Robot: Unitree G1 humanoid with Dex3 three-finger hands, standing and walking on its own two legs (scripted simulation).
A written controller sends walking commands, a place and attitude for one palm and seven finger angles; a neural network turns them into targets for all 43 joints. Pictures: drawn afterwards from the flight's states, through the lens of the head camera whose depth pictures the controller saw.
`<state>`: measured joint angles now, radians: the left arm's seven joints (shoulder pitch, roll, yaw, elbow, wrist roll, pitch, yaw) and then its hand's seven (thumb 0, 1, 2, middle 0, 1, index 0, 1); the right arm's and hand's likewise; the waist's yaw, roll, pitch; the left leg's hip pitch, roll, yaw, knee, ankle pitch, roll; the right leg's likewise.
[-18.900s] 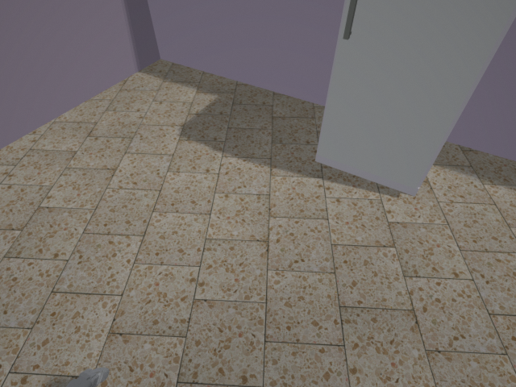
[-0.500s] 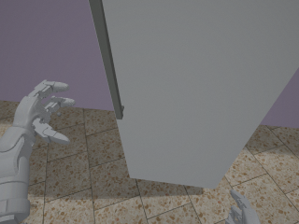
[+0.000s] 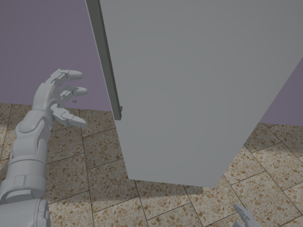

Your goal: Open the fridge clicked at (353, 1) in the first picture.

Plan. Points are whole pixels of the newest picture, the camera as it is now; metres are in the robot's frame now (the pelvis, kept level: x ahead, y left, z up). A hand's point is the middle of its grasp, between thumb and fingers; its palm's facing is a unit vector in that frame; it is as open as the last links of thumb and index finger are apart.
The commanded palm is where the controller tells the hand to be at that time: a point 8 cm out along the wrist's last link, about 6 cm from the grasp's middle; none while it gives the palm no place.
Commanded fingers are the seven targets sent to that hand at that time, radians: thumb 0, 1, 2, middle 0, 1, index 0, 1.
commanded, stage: move the hooked fingers beside the handle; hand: left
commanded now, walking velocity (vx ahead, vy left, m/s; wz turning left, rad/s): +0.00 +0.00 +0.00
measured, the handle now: (109, 65) +0.49 +0.14 +0.19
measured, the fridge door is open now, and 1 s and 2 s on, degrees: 0 0 0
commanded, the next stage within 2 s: feel for the door with the fingertips in 1.66 s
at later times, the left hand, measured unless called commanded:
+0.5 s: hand (91, 86) +0.44 +0.19 +0.15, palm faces -0.05 -1.00 -0.03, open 13.9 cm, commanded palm +0.42 +0.24 +0.15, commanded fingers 0.00 -0.50 0.30 -0.30 -1.20 -0.30 -1.20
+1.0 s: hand (83, 87) +0.44 +0.21 +0.15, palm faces -0.06 -1.00 -0.01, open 14.0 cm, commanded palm +0.41 +0.25 +0.15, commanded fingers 0.00 -0.50 0.30 -0.30 -1.20 -0.30 -1.20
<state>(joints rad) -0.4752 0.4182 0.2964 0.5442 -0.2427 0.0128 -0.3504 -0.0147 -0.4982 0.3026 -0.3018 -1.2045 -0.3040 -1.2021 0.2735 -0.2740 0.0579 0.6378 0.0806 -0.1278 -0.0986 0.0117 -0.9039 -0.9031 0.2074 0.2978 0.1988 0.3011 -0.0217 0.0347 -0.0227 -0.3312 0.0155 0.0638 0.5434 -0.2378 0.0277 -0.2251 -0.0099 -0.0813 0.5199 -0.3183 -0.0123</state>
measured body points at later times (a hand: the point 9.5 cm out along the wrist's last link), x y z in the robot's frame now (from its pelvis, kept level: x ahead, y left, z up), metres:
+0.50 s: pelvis +0.01 -0.01 +0.00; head +0.04 -0.02 +0.45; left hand +0.44 +0.24 +0.15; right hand +0.08 -0.29 -0.12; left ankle +0.03 +0.10 -0.73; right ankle -0.03 -0.11 -0.73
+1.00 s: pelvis +0.01 -0.01 +0.00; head +0.04 -0.01 +0.45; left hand +0.43 +0.26 +0.16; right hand +0.10 -0.28 -0.11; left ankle +0.03 +0.10 -0.73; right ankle -0.03 -0.11 -0.73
